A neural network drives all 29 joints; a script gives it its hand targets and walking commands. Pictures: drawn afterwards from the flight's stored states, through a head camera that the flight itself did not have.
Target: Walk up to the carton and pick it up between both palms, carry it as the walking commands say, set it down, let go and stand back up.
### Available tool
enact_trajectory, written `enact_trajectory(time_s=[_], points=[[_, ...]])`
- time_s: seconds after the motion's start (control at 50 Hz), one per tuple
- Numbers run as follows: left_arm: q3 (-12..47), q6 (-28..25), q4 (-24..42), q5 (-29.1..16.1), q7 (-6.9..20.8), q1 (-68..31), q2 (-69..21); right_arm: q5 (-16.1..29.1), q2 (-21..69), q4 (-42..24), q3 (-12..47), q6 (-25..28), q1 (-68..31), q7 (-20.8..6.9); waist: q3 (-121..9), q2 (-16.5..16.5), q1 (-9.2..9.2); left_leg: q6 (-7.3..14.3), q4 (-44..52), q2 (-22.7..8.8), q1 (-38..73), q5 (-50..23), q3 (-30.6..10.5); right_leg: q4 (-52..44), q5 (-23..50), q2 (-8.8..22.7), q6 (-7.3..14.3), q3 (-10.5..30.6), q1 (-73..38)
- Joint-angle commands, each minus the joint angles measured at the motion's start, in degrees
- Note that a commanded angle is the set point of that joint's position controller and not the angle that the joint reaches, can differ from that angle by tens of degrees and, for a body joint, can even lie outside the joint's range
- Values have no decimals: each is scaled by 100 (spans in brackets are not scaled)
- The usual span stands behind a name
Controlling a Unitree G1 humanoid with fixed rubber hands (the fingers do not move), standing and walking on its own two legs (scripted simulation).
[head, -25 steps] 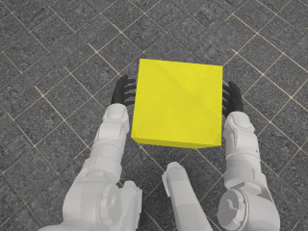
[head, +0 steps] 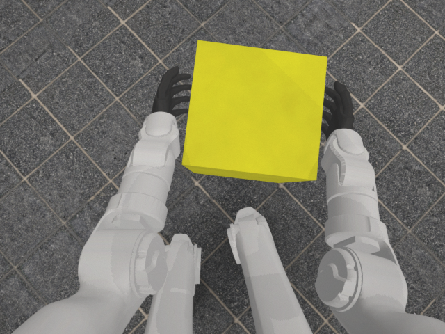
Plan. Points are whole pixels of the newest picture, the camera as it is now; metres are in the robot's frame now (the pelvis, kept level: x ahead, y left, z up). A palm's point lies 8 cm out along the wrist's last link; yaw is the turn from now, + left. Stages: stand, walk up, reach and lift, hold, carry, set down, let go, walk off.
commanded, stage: set down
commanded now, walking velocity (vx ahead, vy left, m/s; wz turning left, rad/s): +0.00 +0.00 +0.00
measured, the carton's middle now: (246, 127) +0.46 -0.14 -0.19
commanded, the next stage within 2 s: none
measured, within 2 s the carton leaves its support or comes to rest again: neither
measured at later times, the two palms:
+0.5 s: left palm (177, 115) +0.52 -0.01 -0.19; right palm (321, 127) +0.42 -0.29 -0.19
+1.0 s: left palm (181, 120) +0.53 -0.01 -0.27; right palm (307, 131) +0.44 -0.29 -0.27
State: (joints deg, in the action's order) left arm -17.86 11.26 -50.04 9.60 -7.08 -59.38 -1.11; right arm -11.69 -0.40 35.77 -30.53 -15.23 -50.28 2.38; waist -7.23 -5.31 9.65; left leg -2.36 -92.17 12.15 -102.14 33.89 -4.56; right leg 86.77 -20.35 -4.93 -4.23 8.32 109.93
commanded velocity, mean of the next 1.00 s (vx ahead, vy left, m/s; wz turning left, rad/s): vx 0.00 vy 0.00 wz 0.00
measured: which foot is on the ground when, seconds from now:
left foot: down 0.00-1.00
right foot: down 0.00-1.00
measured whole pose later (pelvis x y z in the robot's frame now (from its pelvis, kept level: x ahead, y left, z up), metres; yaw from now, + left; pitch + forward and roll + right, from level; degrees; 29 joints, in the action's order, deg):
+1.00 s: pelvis -0.02 +0.00 -0.12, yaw +3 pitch +44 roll +3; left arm -14.7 15.3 -57.2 6.9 -9.8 -82.4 5.8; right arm -12.1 -8.4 41.9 -32.6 -18.2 -70.7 1.7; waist 9.8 -5.8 11.8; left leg -4.8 -115.1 15.8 -122.5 37.1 -2.9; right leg 109.0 -22.7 -4.4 -5.2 7.4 129.9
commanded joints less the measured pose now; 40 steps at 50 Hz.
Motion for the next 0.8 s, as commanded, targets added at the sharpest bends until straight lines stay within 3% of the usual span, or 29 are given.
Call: enact_trajectory(time_s=[0.0,0.06,0.14,0.28,0.52,0.68,0.78], points=[[1788,-93,-121,-218,952,-3397,-4995,444,4571,91,2633,0,-3784,-1266,-5424,208,316,168,849,223,498,-323,600,-180,954,-210,13,-1237,-4821],[1675,-33,-198,-230,953,-3686,-4990,402,4492,110,2486,-56,-4079,-1321,-5528,210,356,162,716,224,470,-295,633,-12,831,-196,32,-1319,-4586],[1717,35,-133,-348,964,-4016,-5065,346,4355,139,2329,-100,-4294,-1382,-5717,123,558,103,530,230,538,-424,661,203,938,-167,47,-1426,-4302],[1926,105,-14,-526,945,-4172,-5104,410,4177,45,2316,-120,-4403,-1441,-6024,-57,777,9,158,260,538,-885,721,543,1524,-109,16,-1486,-4066],[1905,4,168,-528,901,-4508,-4550,597,4037,95,2527,-88,-4726,-1416,-5834,197,552,100,-429,330,-440,-797,849,971,1937,-110,-92,-1300,-4271],[1993,32,186,-737,952,-4880,-4358,611,3807,86,2550,-55,-5033,-1356,-5869,235,735,118,-846,352,-638,-720,841,1301,1878,-93,-93,-1313,-4152],[2094,83,150,-888,948,-5181,-4237,656,3565,76,2506,-39,-5265,-1347,-5869,88,877,103,-1066,337,-528,-707,839,1515,1785,-57,-67,-1377,-3870]])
